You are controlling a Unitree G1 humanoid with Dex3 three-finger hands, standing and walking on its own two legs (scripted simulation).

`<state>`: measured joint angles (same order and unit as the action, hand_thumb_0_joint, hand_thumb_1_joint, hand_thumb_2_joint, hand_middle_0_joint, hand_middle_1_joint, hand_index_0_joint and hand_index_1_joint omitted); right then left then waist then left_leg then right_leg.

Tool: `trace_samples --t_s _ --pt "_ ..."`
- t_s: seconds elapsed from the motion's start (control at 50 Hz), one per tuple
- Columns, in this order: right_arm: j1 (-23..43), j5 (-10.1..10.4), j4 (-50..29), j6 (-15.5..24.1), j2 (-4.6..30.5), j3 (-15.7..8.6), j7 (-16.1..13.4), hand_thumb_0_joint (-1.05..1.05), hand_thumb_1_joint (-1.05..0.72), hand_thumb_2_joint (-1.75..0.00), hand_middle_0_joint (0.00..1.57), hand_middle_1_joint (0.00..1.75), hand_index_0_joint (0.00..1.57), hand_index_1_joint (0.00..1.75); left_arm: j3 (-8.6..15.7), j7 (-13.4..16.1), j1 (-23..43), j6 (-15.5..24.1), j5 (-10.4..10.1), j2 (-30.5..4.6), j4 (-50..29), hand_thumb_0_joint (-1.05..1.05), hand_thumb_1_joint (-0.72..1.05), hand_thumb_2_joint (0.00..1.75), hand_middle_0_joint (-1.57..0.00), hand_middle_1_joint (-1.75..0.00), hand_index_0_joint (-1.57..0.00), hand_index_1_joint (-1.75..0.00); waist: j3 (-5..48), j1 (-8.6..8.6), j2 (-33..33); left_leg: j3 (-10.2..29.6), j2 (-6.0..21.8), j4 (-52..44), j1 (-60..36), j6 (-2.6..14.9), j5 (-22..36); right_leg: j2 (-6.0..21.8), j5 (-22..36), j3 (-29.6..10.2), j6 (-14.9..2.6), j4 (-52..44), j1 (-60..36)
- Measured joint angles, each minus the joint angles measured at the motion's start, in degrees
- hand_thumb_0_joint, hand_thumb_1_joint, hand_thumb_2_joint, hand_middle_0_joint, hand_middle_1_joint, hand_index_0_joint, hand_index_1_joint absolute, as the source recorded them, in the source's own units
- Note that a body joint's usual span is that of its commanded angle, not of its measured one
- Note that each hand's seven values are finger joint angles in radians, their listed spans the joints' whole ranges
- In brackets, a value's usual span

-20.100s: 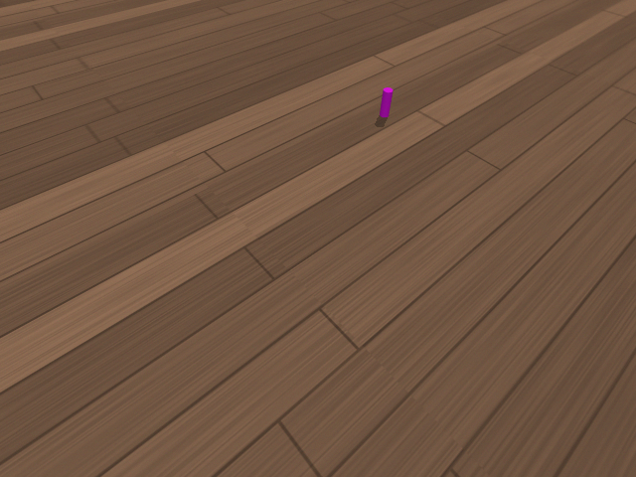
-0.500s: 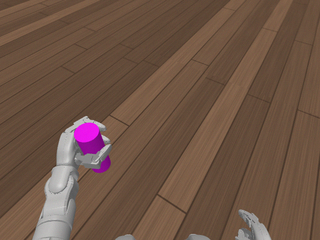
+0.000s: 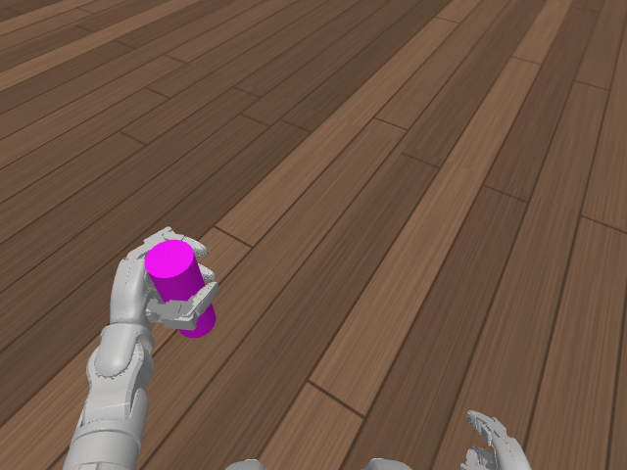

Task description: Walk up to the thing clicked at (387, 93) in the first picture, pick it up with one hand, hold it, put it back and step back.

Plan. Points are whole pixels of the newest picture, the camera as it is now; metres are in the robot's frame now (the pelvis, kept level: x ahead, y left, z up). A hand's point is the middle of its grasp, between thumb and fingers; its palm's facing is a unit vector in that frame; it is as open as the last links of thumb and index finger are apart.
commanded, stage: hold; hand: left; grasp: from the side
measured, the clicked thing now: (185, 293) +0.32 +0.18 +0.03
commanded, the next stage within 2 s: crouch in 1.00 s
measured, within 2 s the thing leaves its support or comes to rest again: neither
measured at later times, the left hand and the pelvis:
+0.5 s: hand (181, 289) +0.31 +0.17 +0.06, palm faces +0.03 -1.00 -0.01, open 7.6 cm; pelvis +0.00 +0.00 +0.00, yaw +0 degrees
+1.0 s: hand (187, 290) +0.32 +0.17 +0.05, palm faces +0.03 -1.00 -0.01, open 7.6 cm; pelvis +0.00 +0.00 +0.00, yaw +0 degrees
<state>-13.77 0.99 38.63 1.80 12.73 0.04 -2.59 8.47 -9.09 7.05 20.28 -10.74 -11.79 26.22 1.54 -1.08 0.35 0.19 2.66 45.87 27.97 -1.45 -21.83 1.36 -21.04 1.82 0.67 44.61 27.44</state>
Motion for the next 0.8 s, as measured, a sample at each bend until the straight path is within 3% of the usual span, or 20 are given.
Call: trace_samples --t_s 0.8 --pt "0.38 0.23 -0.46 0.87 0.02 0.06 0.34 0.01 -0.9 -0.89 0.2 0.3 0.21 0.3 -0.09 -0.34 -1.97 0.0 -0.36 0.28 -2.54 0.0 -0.12 1.15 -0.88 -1.11 -0.85 -1.11 0.04 0.02 0.2 0.29 0.0 0.29 0.38 -0.07 -0.25 -0.03 -0.32 0.22 -0.05 0.26 0.28"
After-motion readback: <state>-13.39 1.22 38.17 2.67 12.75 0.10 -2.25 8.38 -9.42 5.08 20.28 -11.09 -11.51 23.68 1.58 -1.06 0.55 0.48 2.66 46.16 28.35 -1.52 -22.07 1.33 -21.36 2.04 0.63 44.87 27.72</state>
